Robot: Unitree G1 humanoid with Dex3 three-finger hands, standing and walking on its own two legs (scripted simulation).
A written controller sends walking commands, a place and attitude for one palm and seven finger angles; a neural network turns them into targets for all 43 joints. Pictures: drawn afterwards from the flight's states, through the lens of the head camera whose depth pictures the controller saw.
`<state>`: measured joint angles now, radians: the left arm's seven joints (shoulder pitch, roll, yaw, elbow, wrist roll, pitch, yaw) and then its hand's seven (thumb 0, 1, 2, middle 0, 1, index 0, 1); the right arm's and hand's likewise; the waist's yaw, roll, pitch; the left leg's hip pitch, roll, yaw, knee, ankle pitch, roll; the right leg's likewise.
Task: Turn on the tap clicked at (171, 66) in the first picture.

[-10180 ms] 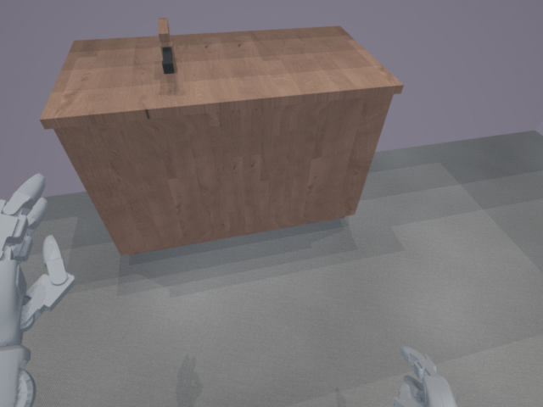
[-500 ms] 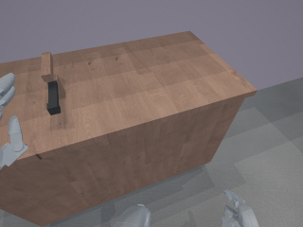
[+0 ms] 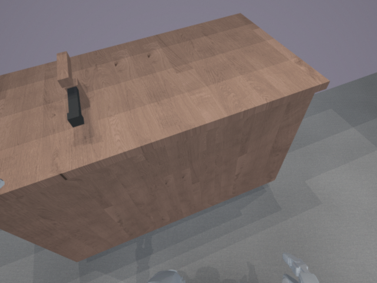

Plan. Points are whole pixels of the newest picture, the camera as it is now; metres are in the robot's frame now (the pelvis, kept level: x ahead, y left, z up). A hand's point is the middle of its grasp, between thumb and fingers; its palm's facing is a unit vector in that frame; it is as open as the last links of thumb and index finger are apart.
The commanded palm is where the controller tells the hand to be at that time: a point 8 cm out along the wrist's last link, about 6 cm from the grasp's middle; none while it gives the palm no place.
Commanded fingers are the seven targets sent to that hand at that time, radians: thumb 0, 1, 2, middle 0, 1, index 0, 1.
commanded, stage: come to a stop and stand still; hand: left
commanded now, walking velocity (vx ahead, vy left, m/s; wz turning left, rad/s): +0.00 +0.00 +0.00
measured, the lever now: (75, 118) +0.46 +0.30 +0.08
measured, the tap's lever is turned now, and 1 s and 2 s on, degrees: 0 0 0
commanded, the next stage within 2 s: look again from close up in 0.76 s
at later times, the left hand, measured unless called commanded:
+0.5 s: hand out of the picture +0.21 +0.28 +0.23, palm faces +0.44 -0.73 -0.53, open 7.4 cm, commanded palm +0.15 +0.31 +0.20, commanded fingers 0.00 0.90 0.90 -0.20 -0.30 -0.20 -0.30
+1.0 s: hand out of the picture +0.25 +0.34 +0.24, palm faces +0.54 -0.72 -0.44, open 7.4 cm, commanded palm +0.17 +0.32 +0.20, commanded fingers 0.00 0.90 0.90 -0.20 -0.30 -0.20 -0.30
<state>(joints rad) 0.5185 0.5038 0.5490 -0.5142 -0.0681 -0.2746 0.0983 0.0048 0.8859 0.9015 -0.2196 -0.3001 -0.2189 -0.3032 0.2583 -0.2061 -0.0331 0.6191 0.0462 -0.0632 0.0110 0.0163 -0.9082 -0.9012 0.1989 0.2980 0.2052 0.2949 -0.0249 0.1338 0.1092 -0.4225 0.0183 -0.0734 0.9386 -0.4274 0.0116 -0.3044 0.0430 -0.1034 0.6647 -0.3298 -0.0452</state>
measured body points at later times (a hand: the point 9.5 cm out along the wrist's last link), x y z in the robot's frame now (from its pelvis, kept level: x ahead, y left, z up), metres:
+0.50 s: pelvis +0.00 +0.03 +0.02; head +0.01 +0.01 +0.46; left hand +0.18 +0.32 +0.26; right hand +0.17 -0.19 -0.07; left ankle -0.03 +0.15 -0.72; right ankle +0.03 -0.07 -0.72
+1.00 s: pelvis +0.01 +0.04 +0.03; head +0.03 +0.03 +0.47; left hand +0.22 +0.37 +0.26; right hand +0.20 -0.18 -0.06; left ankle +0.00 +0.16 -0.72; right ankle +0.03 -0.06 -0.72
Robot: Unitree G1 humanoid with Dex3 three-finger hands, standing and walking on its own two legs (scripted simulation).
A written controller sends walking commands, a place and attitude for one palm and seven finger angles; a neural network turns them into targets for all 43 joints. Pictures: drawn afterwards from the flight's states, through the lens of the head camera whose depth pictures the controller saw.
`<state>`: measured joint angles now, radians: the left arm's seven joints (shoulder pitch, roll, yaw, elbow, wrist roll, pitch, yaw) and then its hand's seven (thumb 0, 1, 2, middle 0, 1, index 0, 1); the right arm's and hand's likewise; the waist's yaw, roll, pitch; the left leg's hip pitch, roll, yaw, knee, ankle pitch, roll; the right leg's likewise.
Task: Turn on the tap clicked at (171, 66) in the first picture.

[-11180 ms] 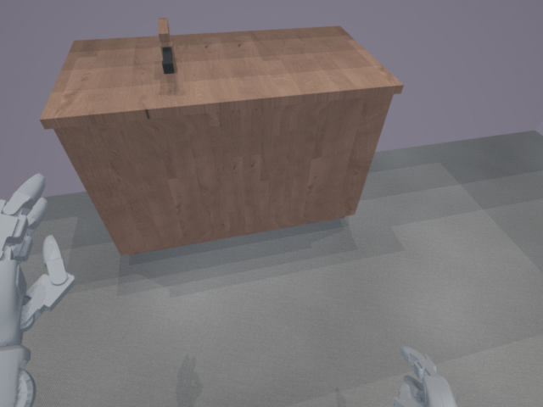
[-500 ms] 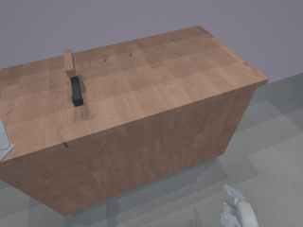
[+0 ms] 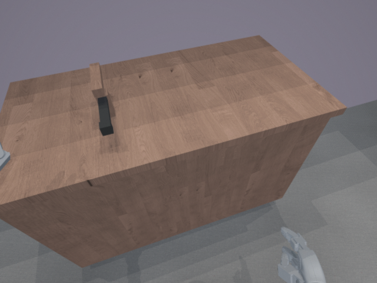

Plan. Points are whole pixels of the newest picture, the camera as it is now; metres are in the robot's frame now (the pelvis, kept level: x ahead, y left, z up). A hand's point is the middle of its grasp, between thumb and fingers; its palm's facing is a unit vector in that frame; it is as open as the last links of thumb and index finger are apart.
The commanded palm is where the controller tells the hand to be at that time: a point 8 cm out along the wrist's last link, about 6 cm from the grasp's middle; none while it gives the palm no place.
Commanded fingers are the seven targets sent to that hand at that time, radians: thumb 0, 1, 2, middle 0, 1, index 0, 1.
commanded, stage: look again from close up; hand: left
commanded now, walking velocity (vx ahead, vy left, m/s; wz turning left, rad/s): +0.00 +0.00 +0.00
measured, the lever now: (106, 127) +0.45 +0.26 +0.06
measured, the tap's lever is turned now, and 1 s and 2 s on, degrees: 0 0 0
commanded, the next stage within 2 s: shuffle to correct the standing spot in 0.12 s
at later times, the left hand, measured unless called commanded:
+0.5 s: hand (23, 189) +0.21 +0.28 +0.17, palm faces +0.46 -0.85 -0.26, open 7.4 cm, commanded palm +0.15 +0.30 +0.17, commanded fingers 0.00 0.90 0.90 -0.20 -0.30 -0.20 -0.30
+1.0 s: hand (68, 151) +0.29 +0.24 +0.16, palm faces +0.40 -0.85 -0.34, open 7.4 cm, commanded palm +0.24 +0.27 +0.17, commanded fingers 0.00 0.90 0.90 -0.20 -0.30 -0.20 -0.30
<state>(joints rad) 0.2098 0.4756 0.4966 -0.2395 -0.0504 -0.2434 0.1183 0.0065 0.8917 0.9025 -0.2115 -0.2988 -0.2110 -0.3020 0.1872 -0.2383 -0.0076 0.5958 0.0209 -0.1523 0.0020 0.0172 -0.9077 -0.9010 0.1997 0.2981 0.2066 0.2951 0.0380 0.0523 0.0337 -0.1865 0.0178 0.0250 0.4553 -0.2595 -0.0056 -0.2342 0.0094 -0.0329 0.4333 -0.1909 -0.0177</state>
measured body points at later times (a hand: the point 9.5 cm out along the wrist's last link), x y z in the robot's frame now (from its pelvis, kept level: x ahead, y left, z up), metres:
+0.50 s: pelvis -0.01 +0.02 +0.00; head -0.03 +0.05 +0.45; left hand +0.18 +0.32 +0.18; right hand +0.17 -0.18 -0.06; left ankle -0.01 +0.12 -0.74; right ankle +0.02 -0.11 -0.74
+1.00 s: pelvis +0.08 -0.01 -0.01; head +0.11 +0.03 +0.44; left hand +0.26 +0.29 +0.18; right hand +0.26 -0.23 -0.07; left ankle +0.14 +0.11 -0.69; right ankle +0.02 -0.10 -0.74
